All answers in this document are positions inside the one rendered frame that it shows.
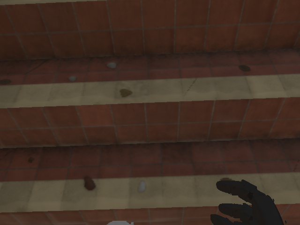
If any robot right hand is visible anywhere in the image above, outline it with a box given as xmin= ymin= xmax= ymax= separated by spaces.
xmin=210 ymin=179 xmax=287 ymax=225

